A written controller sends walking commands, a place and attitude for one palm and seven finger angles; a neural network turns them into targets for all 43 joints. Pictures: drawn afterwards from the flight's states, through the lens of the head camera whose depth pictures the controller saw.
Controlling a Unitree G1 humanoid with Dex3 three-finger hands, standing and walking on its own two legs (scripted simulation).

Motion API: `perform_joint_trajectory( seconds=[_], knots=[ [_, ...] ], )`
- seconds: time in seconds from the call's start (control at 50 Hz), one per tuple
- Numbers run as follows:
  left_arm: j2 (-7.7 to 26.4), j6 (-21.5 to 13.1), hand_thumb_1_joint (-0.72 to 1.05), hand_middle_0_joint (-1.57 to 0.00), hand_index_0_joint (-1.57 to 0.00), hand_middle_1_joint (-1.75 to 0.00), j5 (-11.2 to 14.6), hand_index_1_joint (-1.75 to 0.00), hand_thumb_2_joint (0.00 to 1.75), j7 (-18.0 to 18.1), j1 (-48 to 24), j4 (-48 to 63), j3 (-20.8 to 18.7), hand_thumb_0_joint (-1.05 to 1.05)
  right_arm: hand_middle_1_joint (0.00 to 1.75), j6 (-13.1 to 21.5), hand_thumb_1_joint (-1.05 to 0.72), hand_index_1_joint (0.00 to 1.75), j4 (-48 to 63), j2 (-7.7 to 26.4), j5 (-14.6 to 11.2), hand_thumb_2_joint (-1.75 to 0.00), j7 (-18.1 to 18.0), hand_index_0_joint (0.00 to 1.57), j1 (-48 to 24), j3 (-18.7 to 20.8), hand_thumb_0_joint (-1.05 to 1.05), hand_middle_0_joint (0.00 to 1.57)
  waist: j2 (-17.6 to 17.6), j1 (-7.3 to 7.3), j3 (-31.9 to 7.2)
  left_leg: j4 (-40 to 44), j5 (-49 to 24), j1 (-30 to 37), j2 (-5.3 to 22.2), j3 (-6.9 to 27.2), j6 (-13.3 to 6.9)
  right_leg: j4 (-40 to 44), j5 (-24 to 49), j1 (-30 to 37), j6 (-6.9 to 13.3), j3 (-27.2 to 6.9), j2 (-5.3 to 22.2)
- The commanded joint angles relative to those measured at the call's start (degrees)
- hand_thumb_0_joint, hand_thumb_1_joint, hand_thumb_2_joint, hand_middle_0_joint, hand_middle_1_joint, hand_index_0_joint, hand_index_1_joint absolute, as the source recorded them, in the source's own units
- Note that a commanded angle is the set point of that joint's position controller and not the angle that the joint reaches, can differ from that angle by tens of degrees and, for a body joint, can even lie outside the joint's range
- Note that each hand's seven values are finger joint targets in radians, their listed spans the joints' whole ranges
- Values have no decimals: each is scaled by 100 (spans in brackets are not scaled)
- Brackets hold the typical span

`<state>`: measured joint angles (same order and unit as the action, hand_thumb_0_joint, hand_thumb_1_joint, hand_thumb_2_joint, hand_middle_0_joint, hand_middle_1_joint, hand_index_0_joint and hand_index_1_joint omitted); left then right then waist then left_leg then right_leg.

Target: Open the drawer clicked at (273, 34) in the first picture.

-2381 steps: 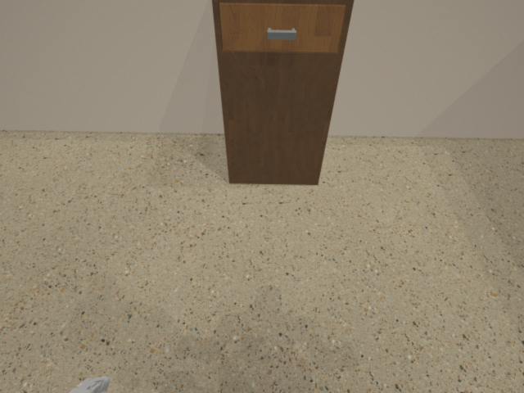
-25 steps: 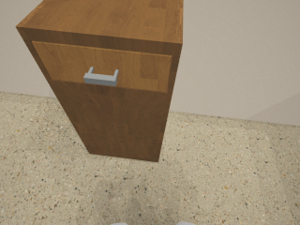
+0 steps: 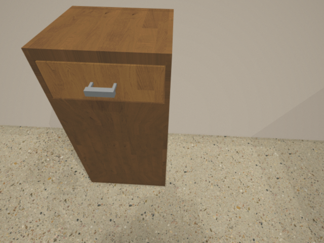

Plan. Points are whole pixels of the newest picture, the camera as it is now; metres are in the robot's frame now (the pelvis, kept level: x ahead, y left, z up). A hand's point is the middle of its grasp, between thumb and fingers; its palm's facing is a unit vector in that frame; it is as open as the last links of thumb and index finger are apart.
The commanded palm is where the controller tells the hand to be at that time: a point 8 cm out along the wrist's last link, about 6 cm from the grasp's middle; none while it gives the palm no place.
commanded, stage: come to a stop and stand still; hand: left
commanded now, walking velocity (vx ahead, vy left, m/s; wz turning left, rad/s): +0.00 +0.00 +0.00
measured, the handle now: (101, 88) +0.60 +0.24 +0.05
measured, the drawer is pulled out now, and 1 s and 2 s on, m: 0.00 0.00 0.00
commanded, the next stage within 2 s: look again from close up in 0.36 s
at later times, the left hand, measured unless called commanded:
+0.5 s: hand out of the picture -0.04 +0.15 -0.17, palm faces +0.08 -0.99 -0.13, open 7.4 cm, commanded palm none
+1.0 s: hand out of the picture -0.06 +0.15 -0.17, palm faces +0.10 -0.98 -0.15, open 7.4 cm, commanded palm none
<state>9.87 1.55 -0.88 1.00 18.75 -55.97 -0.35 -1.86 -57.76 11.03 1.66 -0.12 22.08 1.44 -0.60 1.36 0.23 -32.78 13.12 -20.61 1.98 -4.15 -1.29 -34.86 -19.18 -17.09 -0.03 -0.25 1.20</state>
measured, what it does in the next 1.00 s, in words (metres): stands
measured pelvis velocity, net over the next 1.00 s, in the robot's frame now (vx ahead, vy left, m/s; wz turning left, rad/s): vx -0.02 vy -0.01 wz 0.04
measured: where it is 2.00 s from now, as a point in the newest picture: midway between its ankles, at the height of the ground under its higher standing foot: outside the picture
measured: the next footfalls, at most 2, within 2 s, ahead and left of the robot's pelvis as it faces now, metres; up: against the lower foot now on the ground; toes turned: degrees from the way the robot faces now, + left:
left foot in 1.28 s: +0.04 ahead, +0.10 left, -0.01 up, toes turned +1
right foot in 1.68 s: +0.07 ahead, -0.10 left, -0.01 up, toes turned -9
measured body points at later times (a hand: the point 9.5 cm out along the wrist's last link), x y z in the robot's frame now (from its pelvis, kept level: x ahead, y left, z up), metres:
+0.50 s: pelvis -0.02 +0.00 +0.00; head -0.03 +0.00 +0.45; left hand -0.05 +0.20 -0.16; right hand +0.00 -0.22 -0.16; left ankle +0.08 +0.11 -0.73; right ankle +0.03 -0.13 -0.73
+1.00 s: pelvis -0.02 -0.01 +0.00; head -0.04 -0.01 +0.45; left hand -0.06 +0.20 -0.16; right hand -0.01 -0.22 -0.16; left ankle +0.08 +0.11 -0.73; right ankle +0.03 -0.13 -0.73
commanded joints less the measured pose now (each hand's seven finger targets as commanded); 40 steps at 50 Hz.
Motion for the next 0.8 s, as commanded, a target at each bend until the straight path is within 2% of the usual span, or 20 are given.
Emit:
perform_joint_trajectory(
  seconds=[0.0,0.06,0.12,0.16,0.26,0.3,0.34,0.44,0.52,0.6,0.7,0.78],
  knots=[
    [525,-167,90,-20,-20,-30,-18,-30,90,33,334,141,-141,0,30,185,-90,30,309,524,-8,-90,-45,20,-154,106,0,20,-175,-177,265,1317,1967,-272,362,867,-135,904,-1229,-217,243,-277,131],
    [460,-205,90,-20,-20,-30,-12,-30,90,28,355,-9,-121,0,30,185,-90,30,155,400,-24,-90,-62,20,-69,78,0,20,56,-131,393,1092,1587,-112,273,758,-94,1169,-1260,-383,281,-462,249],
    [455,-227,90,-20,-20,-30,-1,-30,90,27,337,-104,-108,0,30,177,-90,30,21,315,-35,-90,-67,20,106,56,0,20,156,-52,423,853,1322,108,182,675,-54,1391,-1479,-648,311,-621,347],
    [442,-230,90,-20,-20,-30,-4,-30,90,37,308,-158,-103,0,30,174,-90,30,-44,289,-43,-90,-72,20,178,51,0,20,145,4,496,882,1291,208,209,718,-44,1406,-1510,-794,295,-610,318],
    [301,-208,90,-20,-20,-30,-27,-30,90,48,517,-326,-91,0,30,181,-90,30,-112,344,-43,-90,-84,20,46,66,0,20,-100,-92,691,1298,1822,-112,331,980,-79,1169,-1343,-657,211,-389,147],
    [224,-213,90,-20,-20,-30,-36,-30,90,41,633,-377,-96,0,30,187,-90,30,-126,343,-41,-90,-89,20,-27,77,0,20,-158,-143,642,1402,1970,-234,354,1006,-93,1076,-1190,-500,190,-332,106],
    [188,-230,90,-20,-20,-30,-42,-30,90,36,708,-436,-97,0,30,181,-90,30,-117,313,-41,-90,-91,20,-114,88,0,20,16,-169,621,1266,1836,-224,282,923,-76,1166,-1196,-472,196,-415,147],
    [209,-244,90,-20,-20,-30,-39,-30,90,30,583,-428,-105,0,30,171,-90,30,-176,191,-42,-90,-90,20,-73,86,0,20,262,-57,577,856,1374,166,141,764,-30,1449,-1506,-914,228,-606,282],
    [207,-228,90,-20,-20,-30,-46,-30,90,31,554,-406,-128,0,30,183,-90,30,-182,236,-29,-90,-92,20,-75,91,0,20,84,-61,564,1080,1657,50,210,925,-45,1294,-1495,-855,191,-496,190],
    [146,-217,90,-20,-20,-30,-55,-30,90,18,698,-468,-138,0,30,205,-90,30,-161,308,-25,-90,-105,20,-224,92,0,20,-168,-171,537,1430,2000,-273,302,1092,-84,1033,-1151,-443,162,-337,72],
    [113,-225,90,-20,-20,-30,-50,-30,90,4,798,-511,-142,0,30,215,-90,30,-146,318,-29,-90,-113,20,-288,88,0,20,-174,-214,442,1478,1938,-278,280,1122,-96,992,-975,-263,171,-330,72],
    [157,-248,90,-20,-20,-30,-44,-30,90,6,745,-512,-130,0,30,207,-90,30,-181,266,-38,-90,-107,20,-251,80,0,20,96,-177,420,1235,1612,-89,188,1010,-68,1239,-1127,-391,185,-470,181]
  ],
)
